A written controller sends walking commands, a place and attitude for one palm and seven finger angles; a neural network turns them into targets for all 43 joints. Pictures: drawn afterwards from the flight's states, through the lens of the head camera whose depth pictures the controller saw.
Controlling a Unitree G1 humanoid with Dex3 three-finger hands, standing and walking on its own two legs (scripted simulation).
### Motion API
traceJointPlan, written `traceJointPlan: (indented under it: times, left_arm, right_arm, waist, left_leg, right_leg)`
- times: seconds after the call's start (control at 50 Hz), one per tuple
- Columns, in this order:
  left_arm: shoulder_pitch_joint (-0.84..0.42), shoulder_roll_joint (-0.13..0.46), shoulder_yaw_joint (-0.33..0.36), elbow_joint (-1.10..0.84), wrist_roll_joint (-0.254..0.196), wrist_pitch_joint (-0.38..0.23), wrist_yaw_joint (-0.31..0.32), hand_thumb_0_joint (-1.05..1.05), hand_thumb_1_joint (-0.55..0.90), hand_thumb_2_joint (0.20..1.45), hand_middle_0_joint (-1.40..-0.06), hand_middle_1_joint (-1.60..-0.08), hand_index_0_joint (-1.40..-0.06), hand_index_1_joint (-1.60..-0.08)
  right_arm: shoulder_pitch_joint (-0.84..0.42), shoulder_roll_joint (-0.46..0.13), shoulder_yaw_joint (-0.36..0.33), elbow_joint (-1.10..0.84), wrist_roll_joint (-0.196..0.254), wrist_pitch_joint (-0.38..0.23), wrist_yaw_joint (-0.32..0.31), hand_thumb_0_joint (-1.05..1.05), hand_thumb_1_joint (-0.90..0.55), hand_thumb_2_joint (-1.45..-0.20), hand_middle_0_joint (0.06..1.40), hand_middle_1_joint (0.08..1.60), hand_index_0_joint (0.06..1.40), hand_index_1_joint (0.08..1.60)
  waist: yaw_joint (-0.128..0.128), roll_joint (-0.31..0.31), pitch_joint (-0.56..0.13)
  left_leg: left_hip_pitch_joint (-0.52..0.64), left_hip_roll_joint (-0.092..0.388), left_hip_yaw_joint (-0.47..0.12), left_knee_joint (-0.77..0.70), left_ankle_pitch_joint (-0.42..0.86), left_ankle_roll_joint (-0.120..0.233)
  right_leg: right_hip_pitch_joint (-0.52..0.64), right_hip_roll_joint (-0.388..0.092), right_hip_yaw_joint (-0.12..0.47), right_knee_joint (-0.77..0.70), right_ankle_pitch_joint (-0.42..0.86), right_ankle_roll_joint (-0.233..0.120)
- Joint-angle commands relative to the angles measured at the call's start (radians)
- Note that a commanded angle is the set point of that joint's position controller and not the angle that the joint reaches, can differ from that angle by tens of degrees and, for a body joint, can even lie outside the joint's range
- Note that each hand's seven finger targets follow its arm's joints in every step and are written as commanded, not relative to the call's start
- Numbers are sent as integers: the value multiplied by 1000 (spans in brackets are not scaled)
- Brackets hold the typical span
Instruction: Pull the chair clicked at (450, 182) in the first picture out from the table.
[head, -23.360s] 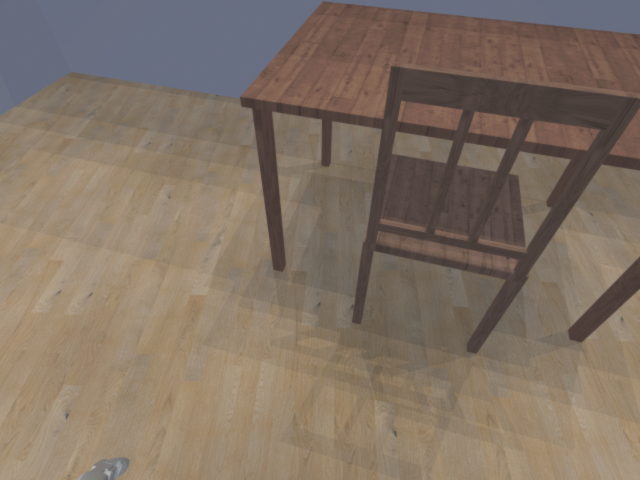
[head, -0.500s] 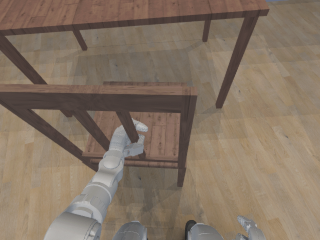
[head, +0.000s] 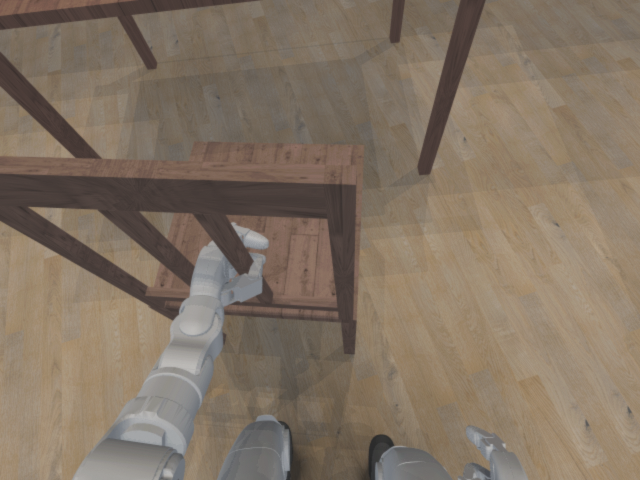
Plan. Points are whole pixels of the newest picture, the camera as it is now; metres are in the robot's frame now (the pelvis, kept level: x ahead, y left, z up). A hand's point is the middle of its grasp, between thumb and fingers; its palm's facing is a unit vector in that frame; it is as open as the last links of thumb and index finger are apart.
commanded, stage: step backward, pulling the chair out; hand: left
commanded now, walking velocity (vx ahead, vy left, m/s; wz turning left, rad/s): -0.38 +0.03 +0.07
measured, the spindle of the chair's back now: (174, 261) +0.39 +0.23 -0.07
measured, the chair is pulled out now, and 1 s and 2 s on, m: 0.44 0.58 0.58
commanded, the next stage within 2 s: stop walking, hand still on the chair in 0.38 s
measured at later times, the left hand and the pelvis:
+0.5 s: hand (260, 335) +0.28 +0.09 -0.06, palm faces -0.06 -0.99 -0.16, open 5.2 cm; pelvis -0.07 -0.01 -0.01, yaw +1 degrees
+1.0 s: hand (267, 375) +0.23 +0.08 -0.06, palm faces -0.07 -0.99 -0.15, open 5.2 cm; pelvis -0.09 -0.01 +0.00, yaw +2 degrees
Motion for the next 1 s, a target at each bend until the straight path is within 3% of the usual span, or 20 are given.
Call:
traceJointPlan:
  times: [0.0,0.02,0.14,0.2,0.22,0.26,0.32,0.36,0.44,0.48,0.52,0.54,0.56,0.62,0.7,0.76,0.78,0.82,0.88,0.98]
  left_arm:
    - [-206,145,6,-129,63,-38,21,0,900,900,-500,-1450,-500,-1450]
    - [-178,153,9,-113,66,-28,29,0,900,900,-500,-1450,-500,-1450]
    - [-192,122,-6,-30,34,13,48,0,900,900,-500,-1450,-500,-1450]
    - [-223,84,-63,-59,22,19,38,0,900,900,-500,-1450,-500,-1450]
    - [-236,100,-69,-72,15,24,40,0,900,900,-500,-1450,-500,-1450]
    - [-258,42,-112,-112,11,28,27,0,900,900,-500,-1450,-500,-1450]
    - [-307,8,-124,-191,28,22,6,0,900,900,-500,-1450,-500,-1450]
    - [-273,19,-108,-168,40,30,7,0,900,900,-500,-1450,-500,-1450]
    - [-245,56,-78,-150,36,33,6,0,900,900,-500,-1450,-500,-1450]
    - [-343,128,-51,-327,35,17,12,0,900,900,-500,-1450,-500,-1450]
    - [-246,185,-6,-210,15,49,32,0,900,900,-500,-1450,-500,-1450]
    - [-213,152,-16,-180,14,65,32,0,900,900,-500,-1450,-500,-1450]
    - [-238,134,-28,-215,14,67,32,0,900,900,-500,-1450,-500,-1450]
    - [-224,149,-11,-237,18,74,48,0,900,900,-500,-1450,-500,-1450]
    - [-230,112,-37,-258,6,78,47,0,900,900,-500,-1450,-500,-1450]
    - [-214,58,-82,-213,4,92,41,0,900,900,-500,-1450,-500,-1450]
    - [-221,47,-97,-192,9,90,40,0,900,900,-500,-1450,-500,-1450]
    - [-218,82,-76,-192,17,87,45,0,900,900,-500,-1450,-500,-1450]
    - [-199,61,-87,-150,17,82,47,0,900,900,-500,-1450,-500,-1450]
    - [-170,41,-109,-130,19,75,43,0,900,900,-500,-1450,-500,-1450]
  right_arm:
    - [-2,-137,-49,-121,14,-53,-41,0,-900,-900,200,300,200,300]
    - [-4,-139,-36,-96,2,-56,-45,0,-900,-900,200,300,200,300]
    - [51,-153,-31,-102,18,-32,-66,0,-900,-900,200,300,200,300]
    - [67,-169,-38,-108,20,-17,-83,0,-900,-900,200,300,200,300]
    - [75,-181,-47,-108,25,-10,-86,0,-900,-900,200,300,200,300]
    - [83,-213,-67,-132,17,2,-72,0,-900,-900,200,300,200,300]
    - [82,-182,-65,-131,-10,-2,-40,0,-900,-900,200,300,200,300]
    - [63,-174,-61,-142,-15,-6,-23,0,-900,-900,200,300,200,300]
    - [95,-190,-68,-143,7,-11,-17,0,-900,-900,200,300,200,300]
    - [86,-163,-58,-181,30,-18,-26,0,-900,-900,200,300,200,300]
    - [90,-169,-60,-166,45,-24,-48,0,-900,-900,200,300,200,300]
    - [76,-165,-54,-168,40,-24,-48,0,-900,-900,200,300,200,300]
    - [59,-153,-43,-172,32,-30,-47,0,-900,-900,200,300,200,300]
    - [55,-144,-17,-129,21,-54,-54,0,-900,-900,200,300,200,300]
    - [73,-151,-27,-124,12,-58,-69,0,-900,-900,200,300,200,300]
    - [68,-168,-36,-131,21,-48,-66,0,-900,-900,200,300,200,300]
    - [50,-153,-23,-129,19,-46,-64,0,-900,-900,200,300,200,300]
    - [65,-161,-31,-116,20,-44,-65,0,-900,-900,200,300,200,300]
    - [67,-154,-33,-128,23,-44,-65,0,-900,-900,200,300,200,300]
    - [61,-156,-33,-121,18,-45,-69,0,-900,-900,200,300,200,300]
  waist:
    - [52,-262,-594]
    - [47,-147,-579]
    - [47,-278,-610]
    - [31,-247,-610]
    - [26,-183,-596]
    - [32,-26,-609]
    - [8,190,-569]
    - [24,200,-519]
    - [22,77,-549]
    - [23,-87,-616]
    - [33,-321,-586]
    - [49,-285,-580]
    - [55,-247,-566]
    - [34,-187,-571]
    - [35,-222,-577]
    - [50,-63,-551]
    - [38,0,-534]
    - [37,-20,-500]
    - [40,-164,-504]
    - [38,-116,-485]
  left_leg:
    - [-75,-95,-91,345,-287,19]
    - [-84,-91,-89,282,-277,16]
    - [-16,-101,-29,38,-190,10]
    - [129,-59,3,-221,50,16]
    - [217,-28,15,-293,208,25]
    - [389,124,-96,-250,726,104]
    - [508,183,-142,-212,965,171]
    - [439,212,-148,-211,905,187]
    - [416,168,-95,-94,750,130]
    - [263,57,7,-11,379,65]
    - [116,-76,20,106,-262,29]
    - [94,-80,-17,182,-308,39]
    - [81,-77,-39,205,-316,48]
    - [91,-88,-28,61,-234,59]
    - [209,-77,-4,-255,-3,68]
    - [264,8,-48,-259,158,108]
    - [232,4,-54,-267,135,107]
    - [218,-7,-47,-275,100,102]
    - [214,-46,-12,-243,24,79]
    - [258,-34,-17,-273,79,80]
  right_leg:
    - [321,-402,194,34,998,-90]
    - [338,-405,183,39,985,-124]
    - [373,-372,149,84,985,-108]
    - [306,-323,117,125,826,-65]
    - [247,-299,104,151,730,-40]
    - [58,-175,53,200,421,31]
    - [-130,-109,27,226,-78,34]
    - [-134,-106,42,265,-210,22]
    - [15,-103,41,11,45,22]
    - [202,-181,80,-22,362,6]
    - [179,-341,229,-52,376,-86]
    - [154,-369,248,-65,296,-93]
    - [130,-371,242,-69,209,-87]
    - [197,-343,189,-20,281,-92]
    - [249,-297,179,27,270,-21]
    - [179,-208,119,54,165,51]
    - [179,-202,96,45,112,33]
    - [188,-195,106,5,78,23]
    - [194,-237,166,-61,60,11]
    - [141,-220,146,-51,86,3]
